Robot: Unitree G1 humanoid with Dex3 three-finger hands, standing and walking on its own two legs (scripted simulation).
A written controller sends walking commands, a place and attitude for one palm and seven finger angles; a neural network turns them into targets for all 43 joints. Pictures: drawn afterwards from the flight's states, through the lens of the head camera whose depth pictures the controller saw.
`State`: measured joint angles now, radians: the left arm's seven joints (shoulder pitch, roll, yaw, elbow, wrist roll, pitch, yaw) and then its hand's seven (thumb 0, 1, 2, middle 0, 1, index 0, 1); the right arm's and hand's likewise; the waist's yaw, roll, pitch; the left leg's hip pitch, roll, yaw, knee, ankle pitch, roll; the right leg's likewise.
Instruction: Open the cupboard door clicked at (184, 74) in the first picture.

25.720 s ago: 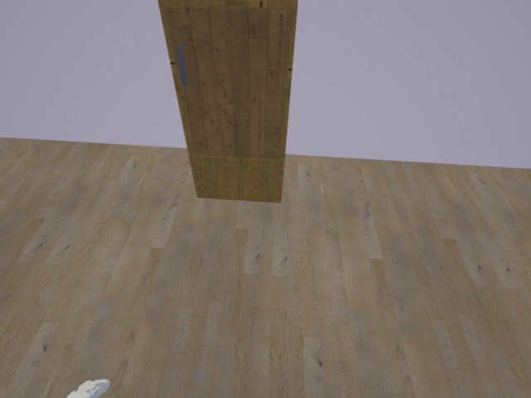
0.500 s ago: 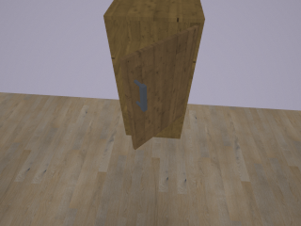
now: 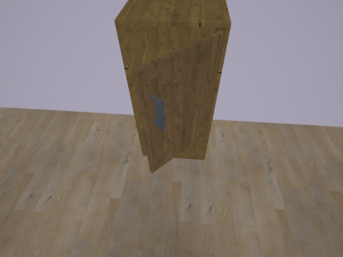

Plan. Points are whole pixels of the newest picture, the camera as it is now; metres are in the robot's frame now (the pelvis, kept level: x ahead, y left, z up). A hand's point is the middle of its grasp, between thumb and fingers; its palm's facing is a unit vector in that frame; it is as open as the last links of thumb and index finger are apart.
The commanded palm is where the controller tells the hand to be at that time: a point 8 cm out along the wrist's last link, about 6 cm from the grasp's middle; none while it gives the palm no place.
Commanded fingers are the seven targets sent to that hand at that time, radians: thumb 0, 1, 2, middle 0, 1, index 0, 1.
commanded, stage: walk to a spot facing it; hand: left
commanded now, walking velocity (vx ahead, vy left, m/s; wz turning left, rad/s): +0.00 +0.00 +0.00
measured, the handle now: (156, 112) +0.58 +0.09 -0.03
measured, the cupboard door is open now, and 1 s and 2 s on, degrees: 46 46 46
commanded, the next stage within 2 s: none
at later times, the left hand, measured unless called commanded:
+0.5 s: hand out of the picture +0.06 +0.20 -0.18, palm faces -0.09 -0.97 -0.21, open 7.3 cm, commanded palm none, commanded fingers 0.00 0.90 0.90 -0.20 -0.30 -0.20 -0.30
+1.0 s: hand out of the picture +0.13 +0.11 -0.17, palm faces -0.43 -0.87 -0.24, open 7.3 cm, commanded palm none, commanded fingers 0.00 0.90 0.90 -0.20 -0.30 -0.20 -0.30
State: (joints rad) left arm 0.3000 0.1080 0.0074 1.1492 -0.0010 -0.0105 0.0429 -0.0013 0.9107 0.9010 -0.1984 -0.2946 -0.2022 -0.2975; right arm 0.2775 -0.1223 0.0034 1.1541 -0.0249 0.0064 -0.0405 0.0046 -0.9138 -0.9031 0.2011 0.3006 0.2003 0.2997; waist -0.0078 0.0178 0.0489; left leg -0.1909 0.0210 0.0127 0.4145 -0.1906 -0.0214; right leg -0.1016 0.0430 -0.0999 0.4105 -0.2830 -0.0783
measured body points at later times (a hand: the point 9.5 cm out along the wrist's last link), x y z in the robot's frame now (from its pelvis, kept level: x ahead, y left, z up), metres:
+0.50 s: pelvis +0.00 +0.01 -0.01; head +0.03 +0.02 +0.44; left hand +0.07 +0.25 -0.16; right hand -0.01 -0.23 -0.16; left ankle +0.01 +0.13 -0.74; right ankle -0.06 -0.08 -0.68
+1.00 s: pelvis -0.02 -0.04 -0.01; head +0.03 -0.07 +0.44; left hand +0.15 +0.15 -0.15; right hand -0.03 -0.33 -0.14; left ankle +0.04 +0.09 -0.70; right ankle -0.04 -0.14 -0.74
